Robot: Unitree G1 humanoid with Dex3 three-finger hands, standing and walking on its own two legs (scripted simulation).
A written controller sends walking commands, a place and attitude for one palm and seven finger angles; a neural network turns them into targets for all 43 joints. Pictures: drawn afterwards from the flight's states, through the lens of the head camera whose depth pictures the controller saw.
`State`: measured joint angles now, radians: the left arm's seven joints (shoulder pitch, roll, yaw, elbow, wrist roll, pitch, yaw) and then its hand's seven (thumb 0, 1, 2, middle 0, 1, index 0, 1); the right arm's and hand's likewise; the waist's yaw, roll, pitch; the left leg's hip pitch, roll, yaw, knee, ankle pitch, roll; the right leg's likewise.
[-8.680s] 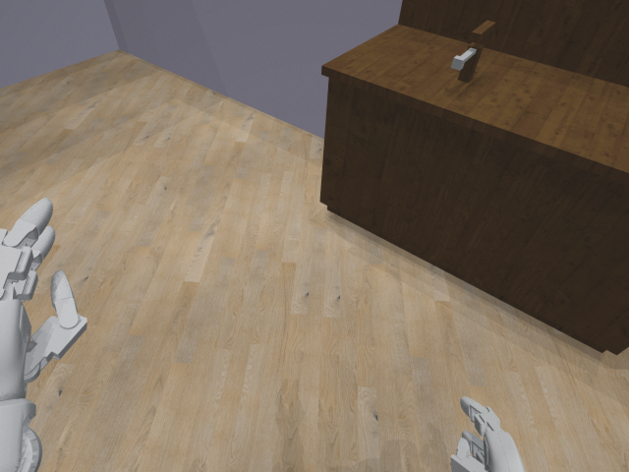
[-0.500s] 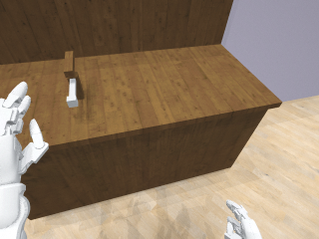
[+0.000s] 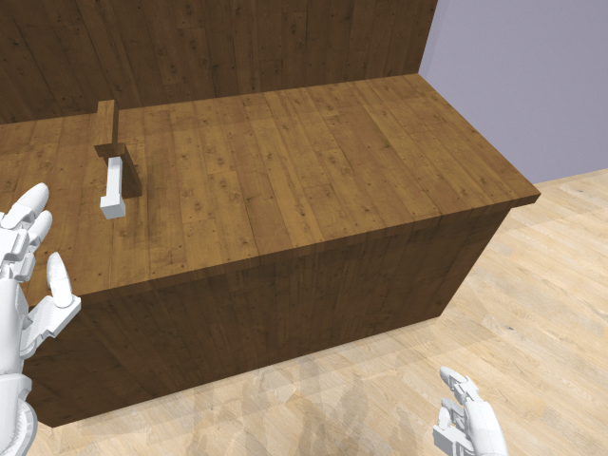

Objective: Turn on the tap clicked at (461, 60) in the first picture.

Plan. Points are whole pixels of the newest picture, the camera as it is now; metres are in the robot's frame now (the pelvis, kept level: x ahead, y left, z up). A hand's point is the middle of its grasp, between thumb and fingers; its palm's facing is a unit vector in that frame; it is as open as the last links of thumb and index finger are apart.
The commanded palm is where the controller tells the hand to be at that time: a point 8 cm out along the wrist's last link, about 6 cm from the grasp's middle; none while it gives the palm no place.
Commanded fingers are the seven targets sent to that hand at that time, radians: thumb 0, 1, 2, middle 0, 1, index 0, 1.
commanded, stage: shuffle to correct the standing spot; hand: left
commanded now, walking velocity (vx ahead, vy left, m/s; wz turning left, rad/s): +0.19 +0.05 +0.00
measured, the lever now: (113, 206) +0.45 +0.35 +0.04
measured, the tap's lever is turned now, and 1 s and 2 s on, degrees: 0 0 0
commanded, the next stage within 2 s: come to a stop and stand still in 0.68 s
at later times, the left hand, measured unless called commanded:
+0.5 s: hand (90, 262) +0.27 +0.26 +0.15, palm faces +0.42 -0.84 -0.35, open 7.4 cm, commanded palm +0.21 +0.29 +0.17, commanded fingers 0.00 0.90 0.90 -0.20 -0.30 -0.20 -0.30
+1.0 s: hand (96, 213) +0.32 +0.27 +0.17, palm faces +0.49 -0.80 -0.34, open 7.4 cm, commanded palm +0.27 +0.30 +0.17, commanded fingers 0.00 0.90 0.90 -0.20 -0.30 -0.20 -0.30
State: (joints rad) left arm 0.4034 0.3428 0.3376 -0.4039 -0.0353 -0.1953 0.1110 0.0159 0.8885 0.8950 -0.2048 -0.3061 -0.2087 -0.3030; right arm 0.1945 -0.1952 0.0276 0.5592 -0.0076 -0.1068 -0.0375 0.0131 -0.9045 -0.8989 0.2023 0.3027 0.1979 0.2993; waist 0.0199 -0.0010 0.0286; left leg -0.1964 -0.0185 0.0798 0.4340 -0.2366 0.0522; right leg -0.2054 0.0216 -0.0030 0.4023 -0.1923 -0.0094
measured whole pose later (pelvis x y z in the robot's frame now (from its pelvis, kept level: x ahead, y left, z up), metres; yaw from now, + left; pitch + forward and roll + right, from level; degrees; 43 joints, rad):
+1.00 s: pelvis +0.12 +0.01 -0.02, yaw +2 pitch -3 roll +1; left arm 0.39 0.35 0.39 -0.53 -0.05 -0.21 0.13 0.02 0.89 0.89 -0.21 -0.31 -0.21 -0.30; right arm 0.15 -0.21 0.01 0.60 0.00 -0.08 -0.02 0.01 -0.91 -0.90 0.20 0.30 0.20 0.30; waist 0.05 -0.05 0.11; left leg -0.45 0.06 -0.01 0.90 -0.36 0.01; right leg -0.36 0.01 -0.14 0.59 -0.18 -0.11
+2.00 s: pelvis +0.18 +0.08 +0.00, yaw +3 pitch +0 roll -1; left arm 0.21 0.45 0.39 -0.35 0.01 -0.21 0.09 0.02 0.88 0.89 -0.21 -0.31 -0.21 -0.30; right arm 0.19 -0.18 0.02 0.57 0.00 -0.13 -0.04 0.01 -0.91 -0.90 0.20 0.30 0.20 0.30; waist 0.08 -0.04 0.05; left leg -0.22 0.00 0.03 0.46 -0.24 0.03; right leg -0.22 0.00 -0.04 0.40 -0.17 0.00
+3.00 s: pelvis +0.11 +0.01 -0.01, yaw +2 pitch +2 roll +3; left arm 0.42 0.40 0.45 -0.58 -0.05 -0.29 0.05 0.01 0.88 0.89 -0.21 -0.31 -0.21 -0.30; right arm 0.15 -0.16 -0.03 0.61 -0.02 -0.17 -0.01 0.01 -0.91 -0.90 0.20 0.30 0.20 0.30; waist 0.04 -0.11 0.14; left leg -0.49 -0.05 0.03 1.09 -0.47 -0.03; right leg -0.42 0.02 -0.04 0.47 -0.08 -0.10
